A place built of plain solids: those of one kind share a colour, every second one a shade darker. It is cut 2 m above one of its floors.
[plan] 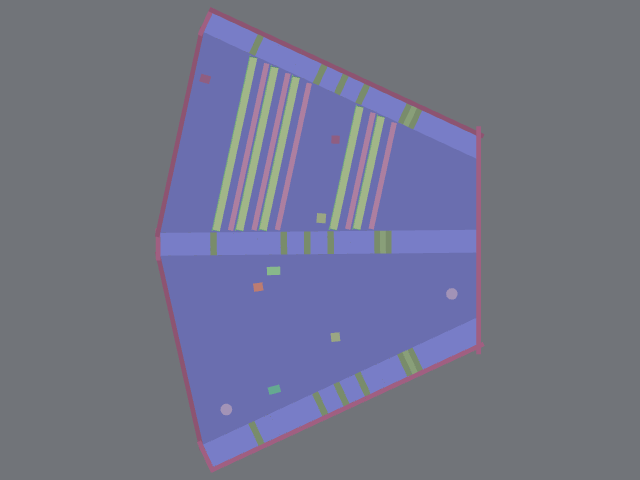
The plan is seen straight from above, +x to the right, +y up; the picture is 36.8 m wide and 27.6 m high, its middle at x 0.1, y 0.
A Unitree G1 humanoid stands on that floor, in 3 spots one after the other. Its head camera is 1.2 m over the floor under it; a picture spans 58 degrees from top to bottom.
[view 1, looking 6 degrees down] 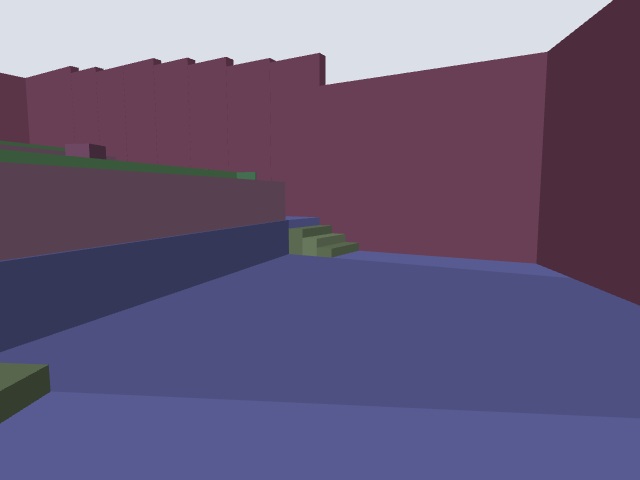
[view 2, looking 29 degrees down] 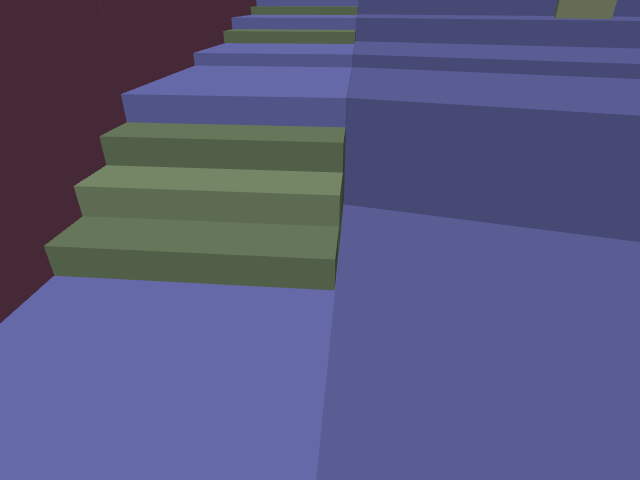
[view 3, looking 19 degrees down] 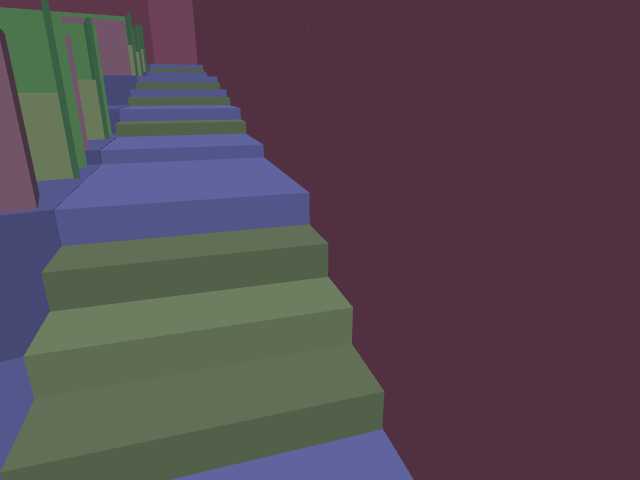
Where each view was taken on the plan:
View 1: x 6.11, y -1.81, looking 96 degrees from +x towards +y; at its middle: tread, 8.52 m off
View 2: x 6.91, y -5.40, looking -150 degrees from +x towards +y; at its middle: tread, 2.12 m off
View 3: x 6.79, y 6.40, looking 138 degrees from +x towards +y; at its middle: tread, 2.10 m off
